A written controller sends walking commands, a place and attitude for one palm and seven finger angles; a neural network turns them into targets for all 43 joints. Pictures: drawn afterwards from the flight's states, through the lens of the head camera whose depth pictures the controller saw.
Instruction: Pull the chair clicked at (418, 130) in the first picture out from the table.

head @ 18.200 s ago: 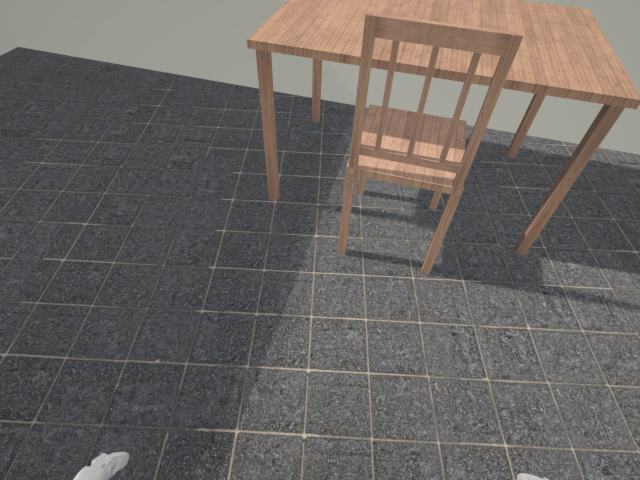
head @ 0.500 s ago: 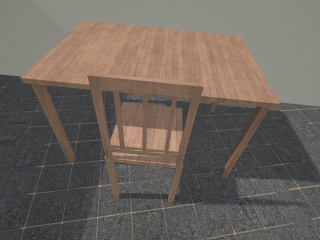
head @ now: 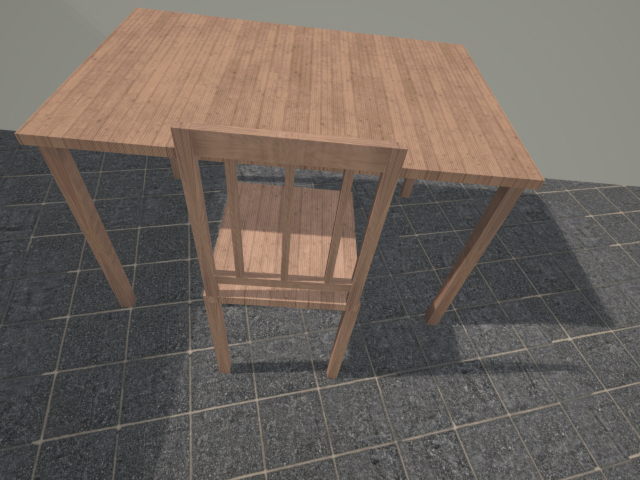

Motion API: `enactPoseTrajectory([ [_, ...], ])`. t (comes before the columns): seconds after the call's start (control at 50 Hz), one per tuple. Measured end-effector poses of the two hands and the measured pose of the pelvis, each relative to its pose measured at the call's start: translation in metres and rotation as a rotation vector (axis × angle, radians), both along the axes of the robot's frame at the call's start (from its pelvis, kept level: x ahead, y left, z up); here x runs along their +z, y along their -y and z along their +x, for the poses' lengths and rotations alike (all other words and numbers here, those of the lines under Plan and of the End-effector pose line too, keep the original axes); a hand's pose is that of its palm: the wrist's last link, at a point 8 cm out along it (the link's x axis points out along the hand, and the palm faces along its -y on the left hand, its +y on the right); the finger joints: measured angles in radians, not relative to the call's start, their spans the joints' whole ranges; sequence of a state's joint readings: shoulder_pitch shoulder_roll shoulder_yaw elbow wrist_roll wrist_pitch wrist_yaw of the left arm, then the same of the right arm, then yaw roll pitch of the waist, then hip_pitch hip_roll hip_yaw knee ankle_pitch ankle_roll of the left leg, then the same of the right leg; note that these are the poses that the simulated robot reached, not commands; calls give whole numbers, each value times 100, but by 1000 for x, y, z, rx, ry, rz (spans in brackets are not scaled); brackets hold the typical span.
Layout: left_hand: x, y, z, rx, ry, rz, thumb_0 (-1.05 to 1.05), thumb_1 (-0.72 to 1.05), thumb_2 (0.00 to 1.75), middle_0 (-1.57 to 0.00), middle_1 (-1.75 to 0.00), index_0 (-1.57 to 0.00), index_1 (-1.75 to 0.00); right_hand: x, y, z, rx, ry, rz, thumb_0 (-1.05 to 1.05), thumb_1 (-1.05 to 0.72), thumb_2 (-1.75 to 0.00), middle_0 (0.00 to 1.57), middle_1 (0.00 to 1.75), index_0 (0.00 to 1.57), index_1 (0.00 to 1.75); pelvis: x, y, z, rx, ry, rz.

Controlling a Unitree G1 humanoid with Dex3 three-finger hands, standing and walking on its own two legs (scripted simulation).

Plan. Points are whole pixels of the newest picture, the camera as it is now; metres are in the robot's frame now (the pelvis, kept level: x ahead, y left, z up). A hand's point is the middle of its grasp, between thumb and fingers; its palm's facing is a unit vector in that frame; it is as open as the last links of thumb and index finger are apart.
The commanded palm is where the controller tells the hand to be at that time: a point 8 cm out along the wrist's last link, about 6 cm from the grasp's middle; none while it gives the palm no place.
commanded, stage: look again from close up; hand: left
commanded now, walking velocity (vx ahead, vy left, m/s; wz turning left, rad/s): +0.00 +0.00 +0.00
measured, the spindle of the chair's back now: (287, 228) +0.58 +0.06 -0.08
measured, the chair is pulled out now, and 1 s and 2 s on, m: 0.00 0.00 0.00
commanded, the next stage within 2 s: shuffle to correct the standing spot in 0.86 s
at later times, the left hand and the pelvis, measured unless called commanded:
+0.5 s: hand out of the picture +0.00 +0.08 -0.18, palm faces +0.05 -0.99 -0.11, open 7.3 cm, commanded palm none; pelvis +0.03 -0.06 -0.01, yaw +0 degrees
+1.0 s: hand out of the picture +0.02 +0.10 -0.18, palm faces +0.05 -0.98 -0.19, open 7.3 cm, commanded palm none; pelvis +0.04 -0.06 +0.00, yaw +0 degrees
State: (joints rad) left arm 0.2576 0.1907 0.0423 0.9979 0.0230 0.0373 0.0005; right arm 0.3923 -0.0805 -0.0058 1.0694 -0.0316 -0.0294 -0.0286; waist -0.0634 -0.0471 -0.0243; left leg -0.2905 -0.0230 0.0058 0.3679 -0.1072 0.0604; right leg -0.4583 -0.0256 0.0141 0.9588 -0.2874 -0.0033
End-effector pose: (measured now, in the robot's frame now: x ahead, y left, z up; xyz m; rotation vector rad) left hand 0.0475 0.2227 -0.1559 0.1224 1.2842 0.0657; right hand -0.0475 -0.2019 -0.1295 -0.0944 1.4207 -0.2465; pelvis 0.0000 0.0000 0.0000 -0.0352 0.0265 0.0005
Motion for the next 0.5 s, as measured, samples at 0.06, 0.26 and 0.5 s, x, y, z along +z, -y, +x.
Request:
enactPoseTrajectory([
  [0.06, 4, 7, 2, 2, -4, 20, 1, 93, 90, -20, -30, -20, -30, -5, 4, 3, 5, -5, 29, 0, -90, -90, 20, 30, 21, 30, 0, 8, 0, 6, -5, 9],
  [0.26, 7, 42, -24, 57, -45, 73, 1, 94, 90, -20, -30, -20, -30, -29, 41, 24, 42, -31, 80, 0, -90, -90, 20, 30, 20, 30, -8, 40, 15, 10, 23, 28],
  [0.5, 0, 95, -51, 87, -152, -21, 1, 92, 90, -20, -30, -20, -30, -23, 74, 75, 101, 13, 23, 1, -92, -90, 20, 30, 20, 30, -6, 59, 31, 2, 39, 41],
])
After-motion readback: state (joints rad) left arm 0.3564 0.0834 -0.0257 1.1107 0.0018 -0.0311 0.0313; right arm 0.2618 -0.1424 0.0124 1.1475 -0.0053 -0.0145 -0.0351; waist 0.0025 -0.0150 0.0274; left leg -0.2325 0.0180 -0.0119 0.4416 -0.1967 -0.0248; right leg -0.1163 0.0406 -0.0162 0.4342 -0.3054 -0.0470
